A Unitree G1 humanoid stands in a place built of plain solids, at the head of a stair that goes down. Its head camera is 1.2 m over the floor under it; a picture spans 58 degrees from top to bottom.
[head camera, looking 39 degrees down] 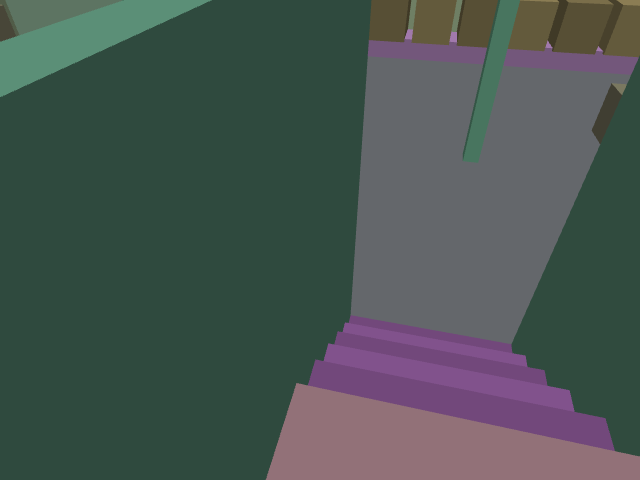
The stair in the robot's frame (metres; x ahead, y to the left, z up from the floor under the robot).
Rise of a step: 0.20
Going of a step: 0.24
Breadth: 1.02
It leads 13 degrees to the right of straight ahead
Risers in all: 6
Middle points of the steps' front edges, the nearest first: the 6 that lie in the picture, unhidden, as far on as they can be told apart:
0.65 -0.42 0.00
0.89 -0.48 -0.20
1.12 -0.53 -0.40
1.35 -0.59 -0.61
1.58 -0.65 -0.81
1.82 -0.70 -1.01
